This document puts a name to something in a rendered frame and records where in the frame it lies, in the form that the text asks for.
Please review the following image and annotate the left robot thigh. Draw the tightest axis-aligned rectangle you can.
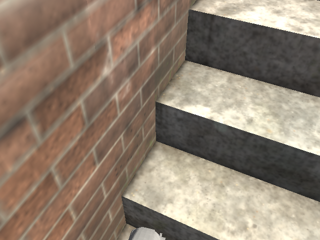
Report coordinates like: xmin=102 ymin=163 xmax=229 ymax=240
xmin=129 ymin=227 xmax=166 ymax=240

